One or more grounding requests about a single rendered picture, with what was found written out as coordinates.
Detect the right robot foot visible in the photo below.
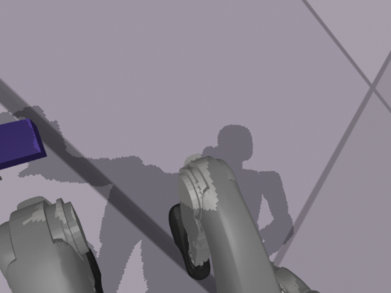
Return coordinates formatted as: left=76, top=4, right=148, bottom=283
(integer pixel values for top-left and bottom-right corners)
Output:
left=169, top=203, right=210, bottom=280

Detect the left robot foot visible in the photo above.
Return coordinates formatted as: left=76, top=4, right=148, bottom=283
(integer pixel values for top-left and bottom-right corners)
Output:
left=86, top=248, right=104, bottom=293

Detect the carton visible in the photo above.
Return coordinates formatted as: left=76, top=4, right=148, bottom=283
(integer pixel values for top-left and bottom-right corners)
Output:
left=0, top=118, right=47, bottom=170

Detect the right robot hand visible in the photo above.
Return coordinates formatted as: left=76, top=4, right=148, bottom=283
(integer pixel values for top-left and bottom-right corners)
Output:
left=271, top=262, right=311, bottom=293

